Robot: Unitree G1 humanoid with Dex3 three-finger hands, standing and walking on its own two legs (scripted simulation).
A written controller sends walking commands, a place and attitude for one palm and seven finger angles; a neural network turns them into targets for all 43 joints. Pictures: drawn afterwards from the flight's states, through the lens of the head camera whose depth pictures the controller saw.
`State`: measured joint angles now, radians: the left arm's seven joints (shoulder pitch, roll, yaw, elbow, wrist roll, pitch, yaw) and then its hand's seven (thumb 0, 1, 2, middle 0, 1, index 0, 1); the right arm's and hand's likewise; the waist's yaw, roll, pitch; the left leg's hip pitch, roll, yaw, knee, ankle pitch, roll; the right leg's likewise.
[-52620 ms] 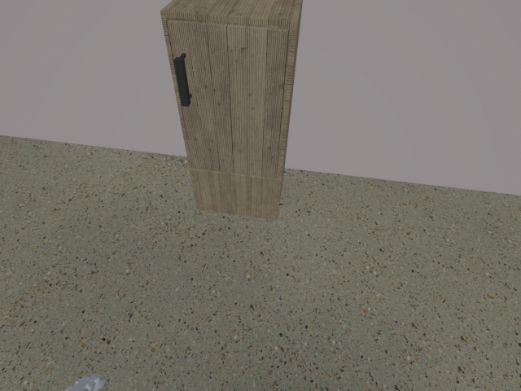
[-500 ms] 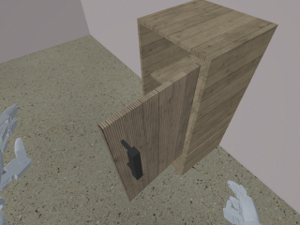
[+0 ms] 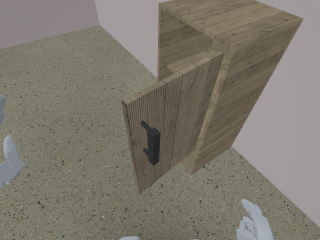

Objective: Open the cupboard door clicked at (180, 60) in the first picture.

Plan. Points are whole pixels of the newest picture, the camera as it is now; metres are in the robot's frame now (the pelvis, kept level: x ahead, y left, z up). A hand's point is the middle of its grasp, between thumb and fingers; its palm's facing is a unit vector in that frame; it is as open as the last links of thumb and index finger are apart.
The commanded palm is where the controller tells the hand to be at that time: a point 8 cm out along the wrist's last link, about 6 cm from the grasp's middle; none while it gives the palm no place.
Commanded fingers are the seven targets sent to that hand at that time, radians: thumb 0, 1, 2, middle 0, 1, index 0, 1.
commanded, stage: step back with the hand held close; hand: left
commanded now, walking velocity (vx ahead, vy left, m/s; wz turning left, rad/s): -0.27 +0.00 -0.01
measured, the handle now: (149, 143) +0.38 +0.07 -0.02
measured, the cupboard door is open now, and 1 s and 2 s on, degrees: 95 95 95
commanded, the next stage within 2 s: stop stepping back and stand still in 0.68 s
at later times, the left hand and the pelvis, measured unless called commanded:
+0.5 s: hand (8, 190) +0.16 +0.26 +0.17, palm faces +0.33 -0.80 -0.51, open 7.4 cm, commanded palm +0.09 +0.31 +0.19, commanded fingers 0.00 0.90 0.90 -0.20 -0.30 -0.20 -0.30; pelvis -0.05 +0.01 +0.00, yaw +1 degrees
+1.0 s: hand out of the picture +0.08 +0.24 +0.18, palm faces +0.33 -0.82 -0.47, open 7.4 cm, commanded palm +0.02 +0.28 +0.19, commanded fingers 0.00 0.90 0.90 -0.20 -0.30 -0.20 -0.30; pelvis -0.14 +0.00 +0.00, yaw -4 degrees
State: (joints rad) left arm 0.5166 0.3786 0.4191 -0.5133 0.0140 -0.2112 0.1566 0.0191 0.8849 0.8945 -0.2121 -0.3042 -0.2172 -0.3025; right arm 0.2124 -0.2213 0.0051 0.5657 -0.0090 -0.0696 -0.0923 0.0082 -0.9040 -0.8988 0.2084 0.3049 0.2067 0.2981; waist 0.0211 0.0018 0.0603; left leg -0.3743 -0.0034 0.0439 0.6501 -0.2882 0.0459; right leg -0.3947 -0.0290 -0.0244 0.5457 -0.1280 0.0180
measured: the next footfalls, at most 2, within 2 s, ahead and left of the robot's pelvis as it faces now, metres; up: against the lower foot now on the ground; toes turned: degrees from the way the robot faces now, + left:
right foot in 0.26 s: +0.03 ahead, -0.13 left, +0.00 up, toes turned +5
right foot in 0.80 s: -0.21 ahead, -0.13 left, +0.00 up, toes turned -3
